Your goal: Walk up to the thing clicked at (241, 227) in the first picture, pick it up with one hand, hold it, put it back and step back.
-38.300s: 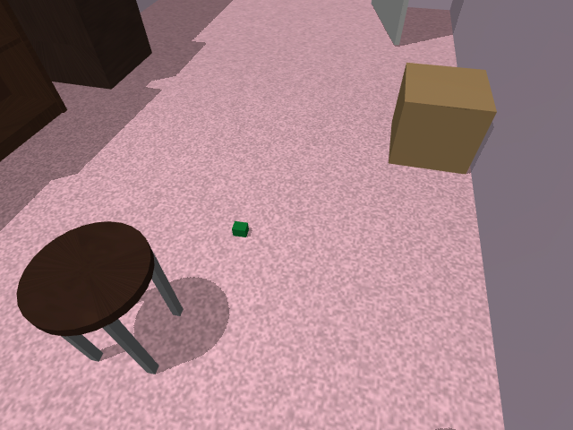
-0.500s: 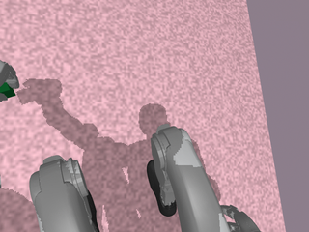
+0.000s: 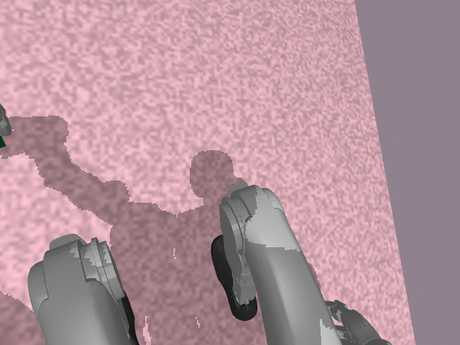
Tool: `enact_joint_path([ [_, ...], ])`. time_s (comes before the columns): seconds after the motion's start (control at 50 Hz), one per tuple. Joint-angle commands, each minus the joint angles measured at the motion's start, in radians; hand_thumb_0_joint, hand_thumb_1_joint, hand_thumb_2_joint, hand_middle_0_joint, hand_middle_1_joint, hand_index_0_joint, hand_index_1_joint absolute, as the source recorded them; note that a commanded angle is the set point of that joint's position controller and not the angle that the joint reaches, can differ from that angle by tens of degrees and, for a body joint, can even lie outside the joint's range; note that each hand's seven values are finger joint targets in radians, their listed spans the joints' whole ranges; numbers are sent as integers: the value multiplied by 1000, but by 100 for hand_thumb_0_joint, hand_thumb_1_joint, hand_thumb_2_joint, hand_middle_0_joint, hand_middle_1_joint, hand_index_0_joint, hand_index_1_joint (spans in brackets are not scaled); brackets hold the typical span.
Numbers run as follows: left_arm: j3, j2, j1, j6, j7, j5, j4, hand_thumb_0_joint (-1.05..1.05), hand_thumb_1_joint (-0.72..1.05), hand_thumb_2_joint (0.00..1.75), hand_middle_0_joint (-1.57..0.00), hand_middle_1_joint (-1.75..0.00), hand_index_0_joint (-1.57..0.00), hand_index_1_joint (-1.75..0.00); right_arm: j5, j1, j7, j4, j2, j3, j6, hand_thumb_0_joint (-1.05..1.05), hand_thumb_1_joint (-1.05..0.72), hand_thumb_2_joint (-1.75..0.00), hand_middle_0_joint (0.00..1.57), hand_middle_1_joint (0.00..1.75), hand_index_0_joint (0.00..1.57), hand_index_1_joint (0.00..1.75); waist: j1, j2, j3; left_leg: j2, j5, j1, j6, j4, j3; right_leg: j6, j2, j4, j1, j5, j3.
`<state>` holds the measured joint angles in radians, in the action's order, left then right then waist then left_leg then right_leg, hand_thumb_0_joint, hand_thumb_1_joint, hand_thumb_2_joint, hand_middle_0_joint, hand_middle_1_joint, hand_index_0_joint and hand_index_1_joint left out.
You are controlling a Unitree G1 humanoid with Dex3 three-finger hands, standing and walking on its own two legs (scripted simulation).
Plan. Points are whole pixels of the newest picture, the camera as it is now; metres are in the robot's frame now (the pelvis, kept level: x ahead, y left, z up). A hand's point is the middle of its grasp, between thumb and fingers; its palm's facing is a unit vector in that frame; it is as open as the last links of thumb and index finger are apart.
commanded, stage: lower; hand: left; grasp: from above
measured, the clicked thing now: out of the picture +0.51 +0.31 -0.22
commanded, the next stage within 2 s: rest in 0.10 s
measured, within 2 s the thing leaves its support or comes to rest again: neither
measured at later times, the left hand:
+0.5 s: hand out of the picture +0.49 +0.29 -0.22, palm faces -0.50 -0.01 -0.86, open 5.4 cm
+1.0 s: hand out of the picture +0.49 +0.29 -0.24, palm faces -0.50 -0.02 -0.87, open 5.4 cm
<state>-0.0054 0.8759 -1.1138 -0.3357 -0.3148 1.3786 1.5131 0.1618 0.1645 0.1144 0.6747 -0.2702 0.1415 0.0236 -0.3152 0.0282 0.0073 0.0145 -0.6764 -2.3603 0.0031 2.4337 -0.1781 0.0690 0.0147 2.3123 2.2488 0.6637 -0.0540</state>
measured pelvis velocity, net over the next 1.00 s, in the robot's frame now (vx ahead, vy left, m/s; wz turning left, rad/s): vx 0.01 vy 0.00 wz -0.06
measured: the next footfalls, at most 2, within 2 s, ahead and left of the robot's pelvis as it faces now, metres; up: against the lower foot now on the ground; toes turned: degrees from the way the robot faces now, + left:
none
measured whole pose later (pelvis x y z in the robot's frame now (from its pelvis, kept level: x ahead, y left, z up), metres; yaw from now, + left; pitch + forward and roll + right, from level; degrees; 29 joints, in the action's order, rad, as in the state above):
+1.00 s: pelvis +0.01 +0.00 -0.02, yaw -3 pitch +31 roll -13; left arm -0.04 1.01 -1.12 -0.33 -0.46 1.41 1.62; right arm 0.22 0.13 0.14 0.63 -0.30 0.25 -0.06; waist -0.38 0.10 0.12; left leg 0.02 -0.72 -2.37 -0.01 2.53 -0.25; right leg 0.08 0.04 2.36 2.26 0.67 -0.10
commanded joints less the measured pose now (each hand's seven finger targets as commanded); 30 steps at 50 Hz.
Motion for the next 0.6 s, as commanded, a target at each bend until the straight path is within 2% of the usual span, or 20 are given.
enact_joint_path([
  [0.0, -47, 235, -364, -17, -59, -17, -149, 0, 81, 27, -108, -40, -114, -34, 8, 223, -14, 1, -278, -73, -4, 0, -92, -90, 20, 30, 20, 30, -45, -406, -667, -7, 200, 572, 10, -239, 87, -98, 30, -183, -287, -224, -136],
  [0.02, -45, 228, -335, -13, -62, -11, -112, 0, 82, 27, -109, -40, -115, -34, 10, 222, -14, 1, -283, -72, -7, 0, -92, -90, 20, 30, 20, 30, -41, -404, -633, -7, 199, 568, 7, -235, 86, -103, 28, -178, -262, -217, -138],
  [0.04, -48, 241, -347, -15, -67, -5, -132, 0, 82, 27, -109, -40, -115, -34, 12, 215, -14, -4, -284, -71, -8, 0, -92, -90, 20, 30, 20, 30, -34, -409, -643, -5, 194, 572, 5, -237, 83, -104, 31, -179, -258, -212, -141],
  [0.08, -62, 266, -375, -18, -81, 1, -156, 0, 84, 28, -110, -40, -115, -34, 13, 220, -13, -8, -290, -71, -11, 0, -92, -90, 20, 30, 20, 30, -40, -440, -682, -4, 204, 601, 3, -232, 80, -103, 30, -172, -261, -219, -143],
  [0.12, -56, 255, -349, -15, -90, 2, -144, 0, 85, 28, -110, -42, -116, -36, 20, 222, -7, -7, -280, -66, -18, 0, -92, -90, 20, 30, 20, 30, -37, -436, -679, -2, 198, 591, 10, -220, 88, -97, 34, -170, -282, -224, -141],
  [0.16, -66, 274, -354, -12, -99, 8, -134, 0, 84, 30, -111, -40, -116, -34, 19, 233, -4, -3, -285, -64, -21, 0, -92, -90, 20, 30, 20, 30, -48, -418, -661, -6, 193, 555, 12, -215, 91, -95, 34, -175, -294, -224, -139],
  [0.2, -73, 291, -356, -11, -105, 7, -160, 0, 84, 31, -110, -36, -115, -31, 22, 227, -5, -5, -286, -60, -24, 0, -91, -90, 20, 30, 20, 30, -39, -442, -702, -2, 214, 578, 11, -210, 88, -94, 36, -168, -308, -242, -142],
  [0.24, -53, 245, -307, -2, -106, 8, -75, 0, 82, 28, -106, -38, -112, -31, 22, 223, -3, -4, -293, -60, -27, 0, -91, -90, 20, 30, 20, 30, -57, -417, -624, -2, 216, 567, 6, -211, 77, -102, 35, -159, -253, -232, -153],
  [0.28, -60, 272, -336, -5, -112, 5, -111, 0, 79, 28, -105, -36, -110, -30, 21, 221, -4, -7, -297, -53, -28, 0, -90, -90, 20, 30, 20, 30, -57, -434, -658, 0, 228, 587, 9, -204, 74, -98, 37, -157, -270, -246, -153],
  [0.36, -64, 293, -316, -6, -119, 7, -74, 0, 78, 27, -104, -36, -110, -30, 26, 217, -2, -9, -306, -41, -35, 0, -91, -90, 20, 30, 20, 30, -64, -413, -617, 0, 219, 537, 12, -185, 78, -97, 39, -162, -291, -246, -154],
  [0.38, -70, 308, -332, -12, -122, 7, -103, 0, 77, 27, -104, -36, -109, -30, 28, 217, -2, -12, -302, -39, -37, 0, -90, -90, 20, 30, 20, 30, -58, -421, -649, 2, 219, 553, 11, -191, 77, -95, 40, -163, -314, -248, -153],
  [0.4, -65, 299, -307, -9, -122, 12, -67, 0, 78, 27, -104, -36, -110, -30, 28, 222, 0, -9, -304, -37, -39, 0, -91, -90, 20, 30, 20, 30, -64, -419, -615, 1, 220, 540, 12, -182, 80, -95, 39, -157, -304, -249, -153],
  [0.46, -70, 317, -316, -18, -132, 7, -67, 0, 81, 28, -106, -37, -112, -31, 32, 211, 0, -19, -312, -32, -43, 0, -90, -90, 20, 30, 20, 30, -72, -408, -627, 4, 215, 533, 13, -172, 74, -95, 44, -160, -314, -246, -157],
  [0.5, -81, 332, -327, -23, -145, 13, -95, 0, 80, 28, -107, -35, -112, -30, 37, 214, -1, -17, -314, -28, -44, 0, -91, -90, 20, 30, 20, 30, -65, -426, -640, 4, 229, 555, 10, -176, 74, -93, 43, -159, -323, -256, -160],
  [0.54, -66, 304, -303, -20, -148, 18, -39, 0, 81, 27, -107, -36, -112, -30, 43, 211, 1, -15, -316, -25, -51, 0, -91, -90, 20, 30, 20, 30, -85, -409, -587, 6, 219, 550, 9, -169, 68, -97, 45, -153, -285, -243, -169],
  [0.56, -74, 321, -323, -26, -155, 20, -82, 0, 81, 29, -106, -37, -112, -31, 42, 212, 1, -16, -319, -26, -50, 0, -90, -90, 20, 30, 20, 30, -80, -440, -619, 8, 236, 578, 5, -178, 62, -96, 46, -150, -298, -255, -172],
  [0.58, -63, 314, -314, -21, -157, 27, -45, 0, 80, 29, -106, -37, -111, -32, 44, 215, 5, -18, -315, -19, -54, 0, -91, -90, 20, 30, 20, 30, -91, -444, -594, 9, 235, 575, 6, -170, 64, -98, 46, -143, -287, -257, -170],
])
